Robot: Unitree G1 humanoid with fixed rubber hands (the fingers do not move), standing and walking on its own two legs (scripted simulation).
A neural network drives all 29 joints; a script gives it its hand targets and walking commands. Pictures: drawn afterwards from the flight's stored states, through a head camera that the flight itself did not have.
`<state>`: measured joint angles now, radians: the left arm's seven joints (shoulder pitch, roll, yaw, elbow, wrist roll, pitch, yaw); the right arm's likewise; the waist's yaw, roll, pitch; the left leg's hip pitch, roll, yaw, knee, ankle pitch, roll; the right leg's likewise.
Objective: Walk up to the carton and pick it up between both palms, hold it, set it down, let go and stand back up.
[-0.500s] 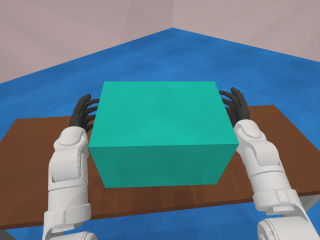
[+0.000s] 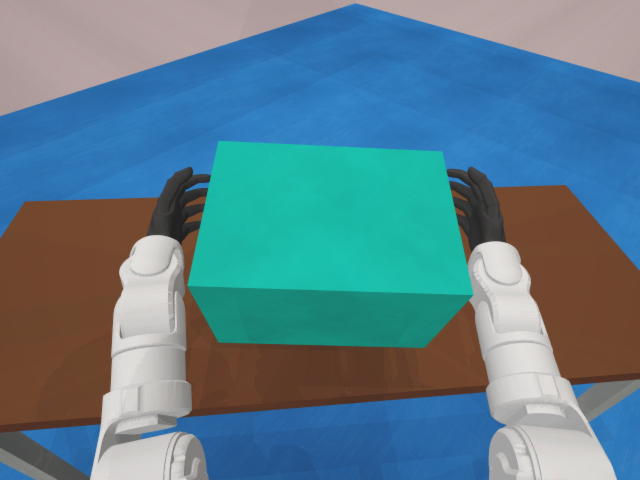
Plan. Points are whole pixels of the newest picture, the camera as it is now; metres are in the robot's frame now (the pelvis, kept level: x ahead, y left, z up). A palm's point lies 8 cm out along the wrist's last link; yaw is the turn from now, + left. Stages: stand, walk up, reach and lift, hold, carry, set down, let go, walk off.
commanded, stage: set down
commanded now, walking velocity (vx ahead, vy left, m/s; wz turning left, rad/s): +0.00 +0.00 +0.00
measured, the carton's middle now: (326, 250) +0.40 +0.00 +0.09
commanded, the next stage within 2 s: none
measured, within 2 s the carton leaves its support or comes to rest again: neither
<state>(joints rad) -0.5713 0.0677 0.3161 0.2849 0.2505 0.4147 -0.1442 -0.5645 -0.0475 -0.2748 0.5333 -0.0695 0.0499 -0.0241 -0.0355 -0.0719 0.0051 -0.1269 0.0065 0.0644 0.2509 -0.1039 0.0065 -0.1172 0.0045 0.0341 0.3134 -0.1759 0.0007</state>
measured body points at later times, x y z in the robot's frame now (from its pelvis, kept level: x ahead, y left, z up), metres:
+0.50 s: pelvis +0.00 +0.01 +0.00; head -0.01 +0.03 +0.45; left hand +0.38 +0.20 +0.12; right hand +0.37 -0.18 +0.13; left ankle +0.02 +0.12 -0.75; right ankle +0.00 -0.12 -0.75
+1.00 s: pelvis +0.03 +0.00 +0.00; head +0.07 +0.03 +0.45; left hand +0.44 +0.18 +0.08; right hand +0.40 -0.20 +0.09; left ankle +0.02 +0.12 -0.75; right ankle +0.00 -0.12 -0.75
